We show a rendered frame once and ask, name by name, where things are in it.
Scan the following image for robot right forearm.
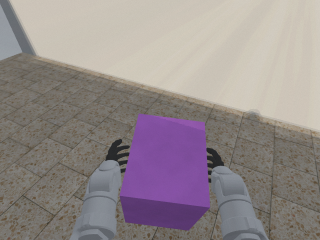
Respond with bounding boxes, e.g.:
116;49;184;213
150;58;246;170
211;166;269;240

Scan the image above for robot left forearm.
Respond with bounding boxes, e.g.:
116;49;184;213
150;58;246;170
69;160;122;240

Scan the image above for robot right hand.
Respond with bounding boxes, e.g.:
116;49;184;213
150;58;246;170
206;147;224;183

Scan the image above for carton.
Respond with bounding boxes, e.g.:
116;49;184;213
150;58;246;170
119;113;210;231

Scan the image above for robot left hand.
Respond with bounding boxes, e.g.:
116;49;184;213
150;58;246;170
105;139;130;173

